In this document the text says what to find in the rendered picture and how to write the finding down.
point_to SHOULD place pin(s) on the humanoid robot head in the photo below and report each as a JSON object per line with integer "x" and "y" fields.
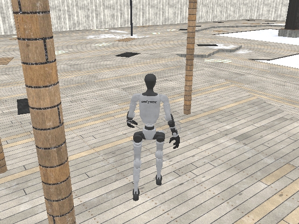
{"x": 150, "y": 80}

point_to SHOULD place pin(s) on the left robot shin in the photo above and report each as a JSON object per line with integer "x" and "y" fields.
{"x": 136, "y": 177}

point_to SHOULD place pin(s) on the robot right upper arm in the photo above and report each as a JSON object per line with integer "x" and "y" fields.
{"x": 166, "y": 106}

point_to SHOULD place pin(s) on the left robot hand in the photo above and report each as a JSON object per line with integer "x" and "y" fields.
{"x": 133, "y": 122}

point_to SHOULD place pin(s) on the robot left upper arm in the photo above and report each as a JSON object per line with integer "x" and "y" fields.
{"x": 133, "y": 104}

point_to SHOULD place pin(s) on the left robot forearm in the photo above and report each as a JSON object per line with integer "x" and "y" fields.
{"x": 129, "y": 120}

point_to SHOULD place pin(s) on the right robot hand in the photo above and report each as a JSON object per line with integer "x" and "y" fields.
{"x": 177, "y": 139}

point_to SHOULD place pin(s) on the right robot forearm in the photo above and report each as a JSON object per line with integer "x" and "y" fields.
{"x": 172, "y": 126}

